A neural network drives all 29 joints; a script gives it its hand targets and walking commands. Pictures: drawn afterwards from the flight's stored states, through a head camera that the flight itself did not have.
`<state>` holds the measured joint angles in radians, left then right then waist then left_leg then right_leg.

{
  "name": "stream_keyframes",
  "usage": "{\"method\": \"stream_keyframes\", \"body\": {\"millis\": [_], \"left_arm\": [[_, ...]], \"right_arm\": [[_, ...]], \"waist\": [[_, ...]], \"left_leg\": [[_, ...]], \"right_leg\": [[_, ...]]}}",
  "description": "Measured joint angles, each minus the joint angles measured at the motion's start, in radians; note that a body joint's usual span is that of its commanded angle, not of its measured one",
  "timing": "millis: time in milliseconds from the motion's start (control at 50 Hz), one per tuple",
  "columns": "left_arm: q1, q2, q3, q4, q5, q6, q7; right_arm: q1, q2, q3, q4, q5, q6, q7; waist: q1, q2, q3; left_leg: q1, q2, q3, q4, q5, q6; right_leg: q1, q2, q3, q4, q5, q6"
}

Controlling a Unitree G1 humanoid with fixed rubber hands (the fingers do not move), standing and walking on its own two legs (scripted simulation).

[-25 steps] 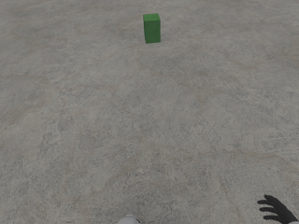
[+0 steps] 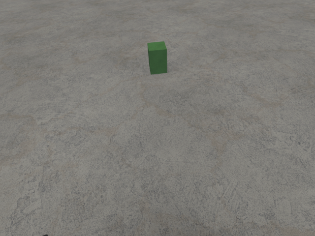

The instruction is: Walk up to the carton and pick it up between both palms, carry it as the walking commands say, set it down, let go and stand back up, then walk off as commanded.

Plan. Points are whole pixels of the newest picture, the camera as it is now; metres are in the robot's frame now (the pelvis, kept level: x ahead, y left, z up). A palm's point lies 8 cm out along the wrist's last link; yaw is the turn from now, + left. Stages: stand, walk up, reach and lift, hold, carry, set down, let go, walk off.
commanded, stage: walk up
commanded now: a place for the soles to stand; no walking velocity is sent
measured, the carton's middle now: (157, 58) +2.17 -0.04 -0.59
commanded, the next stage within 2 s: none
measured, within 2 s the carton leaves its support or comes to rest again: neither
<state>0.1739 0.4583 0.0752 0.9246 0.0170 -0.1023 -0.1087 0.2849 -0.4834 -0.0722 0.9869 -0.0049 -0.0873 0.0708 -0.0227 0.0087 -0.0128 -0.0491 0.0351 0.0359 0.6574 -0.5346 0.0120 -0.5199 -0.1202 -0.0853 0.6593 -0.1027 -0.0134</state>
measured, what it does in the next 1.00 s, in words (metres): walks ahead: left foot, then right foot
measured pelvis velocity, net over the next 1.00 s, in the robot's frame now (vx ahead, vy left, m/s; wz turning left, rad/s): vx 0.56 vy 0.01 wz -0.02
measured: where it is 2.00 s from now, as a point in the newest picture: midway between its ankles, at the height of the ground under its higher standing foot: (156, 135)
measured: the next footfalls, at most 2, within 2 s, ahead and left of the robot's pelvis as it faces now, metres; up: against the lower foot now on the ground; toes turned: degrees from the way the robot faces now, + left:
left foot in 0.36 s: +0.40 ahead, +0.14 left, +0.00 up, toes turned +7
right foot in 0.76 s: +0.60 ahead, -0.14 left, +0.00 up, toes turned -10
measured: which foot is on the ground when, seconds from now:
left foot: down 0.00-0.02, up 0.04-0.34, down 0.36-0.78, up 0.80-1.00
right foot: down 0.00-0.38, up 0.40-0.74, down 0.76-1.00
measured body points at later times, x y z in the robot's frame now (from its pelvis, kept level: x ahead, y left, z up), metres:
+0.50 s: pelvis +0.29 +0.03 +0.01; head +0.30 +0.05 +0.46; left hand +0.34 +0.36 -0.11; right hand +0.43 -0.30 -0.05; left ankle +0.36 +0.14 -0.71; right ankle +0.25 -0.12 -0.65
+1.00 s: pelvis +0.56 +0.01 +0.02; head +0.58 +0.00 +0.47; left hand +0.66 +0.33 -0.08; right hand +0.65 -0.32 -0.09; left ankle +0.65 +0.13 -0.68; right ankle +0.56 -0.13 -0.71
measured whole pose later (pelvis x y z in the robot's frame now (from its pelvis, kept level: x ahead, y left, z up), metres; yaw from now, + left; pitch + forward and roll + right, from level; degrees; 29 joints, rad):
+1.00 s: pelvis +0.56 +0.01 +0.02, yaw -1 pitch -1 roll -2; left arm 0.22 0.40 0.05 0.89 0.00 -0.10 -0.07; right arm 0.19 -0.45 -0.05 0.96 -0.01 -0.08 0.09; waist 0.02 0.04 0.05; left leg -0.50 0.09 0.05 0.81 -0.34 0.02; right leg -0.24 -0.07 -0.13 0.55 -0.29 0.01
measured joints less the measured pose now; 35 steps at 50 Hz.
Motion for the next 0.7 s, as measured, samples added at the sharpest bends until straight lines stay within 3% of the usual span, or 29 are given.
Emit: {"method": "stream_keyframes", "body": {"millis": [60, 100, 160, 260, 340, 380, 440, 480, 620, 700], "left_arm": [[-0.023, -0.017, 0.005, -0.037, -0.015, -0.015, 0.022], [-0.014, -0.034, -0.002, -0.044, -0.022, -0.015, 0.034], [0.021, -0.046, -0.019, -0.03, -0.016, -0.012, 0.042], [0.093, -0.034, -0.022, -0.01, -0.01, -0.011, 0.041], [0.149, -0.014, -0.02, 0.014, -0.009, 0.0, 0.04], [0.168, -0.011, -0.021, 0.024, -0.012, 0.003, 0.045], [0.143, -0.014, -0.024, 0.035, -0.013, 0.02, 0.05], [0.122, -0.01, -0.026, 0.034, -0.01, 0.018, 0.047], [0.04, -0.015, -0.021, 0.035, 0.007, 0.018, 0.012], [0.004, -0.011, -0.011, 0.036, 0.003, 0.024, -0.006]], "right_arm": [[-0.032, -0.012, -0.005, 0.027, -0.001, 0.01, -0.013], [-0.064, -0.015, -0.001, 0.025, 0.001, 0.006, -0.009], [-0.112, -0.003, 0.007, 0.007, 0.0, 0.0, 0.007], [-0.168, 0.028, 0.016, -0.027, -0.011, 0.007, 0.032], [-0.195, 0.03, 0.006, -0.046, -0.01, -0.002, 0.039], [-0.201, 0.021, -0.008, -0.065, -0.014, -0.014, 0.028], [-0.194, 0.032, -0.014, -0.087, -0.009, -0.023, 0.009], [-0.171, 0.042, -0.003, -0.09, -0.005, -0.021, 0.001], [-0.056, 0.029, 0.006, -0.067, -0.005, -0.018, -0.004], [0.001, 0.009, -0.005, -0.036, -0.009, -0.008, -0.002]], "waist": [[0.025, 0.031, 0.041], [0.033, 0.048, 0.059], [0.041, 0.056, 0.064], [0.076, 0.017, 0.063], [0.092, -0.009, 0.04], [0.085, -0.026, 0.03], [0.06, -0.055, 0.028], [0.049, -0.071, 0.027], [0.003, -0.051, 0.026], [-0.021, -0.024, 0.016]], "left_leg": [[-0.182, -0.006, -0.055, 0.404, 0.064, 0.043], [-0.298, -0.003, -0.05, 0.496, 0.137, 0.045], [-0.412, 0.027, -0.018, 0.376, 0.177, 0.026], [-0.476, 0.045, 0.024, 0.059, 0.251, 0.004], [-0.442, 0.038, 0.035, -0.103, 0.364, 0.021], [-0.427, 0.022, 0.052, -0.074, 0.435, 0.035], [-0.413, 0.0, 0.073, 0.0, 0.347, 0.03], [-0.364, -0.007, 0.089, -0.026, 0.322, 0.037], [-0.173, -0.006, 0.129, -0.158, 0.259, 0.04], [-0.073, 0.001, 0.136, -0.191, 0.199, 0.01]], "right_leg": [[0.023, 0.016, -0.028, 0.088, -0.122, 0.006], [0.073, 0.025, -0.045, 0.056, -0.139, 0.002], [0.158, 0.043, -0.064, -0.025, -0.156, 0.005], [0.298, 0.046, -0.069, -0.123, -0.199, 0.015], [0.382, 0.036, -0.061, -0.108, -0.29, 0.039], [0.36, 0.008, -0.03, 0.031, -0.359, 0.013], [0.196, 0.036, 0.09, 0.369, -0.334, -0.027], [0.104, 0.041, 0.105, 0.453, -0.295, -0.028], [-0.049, -0.004, 0.066, 0.148, -0.17, 0.01], [-0.024, -0.011, 0.037, -0.015, -0.042, 0.005]]}}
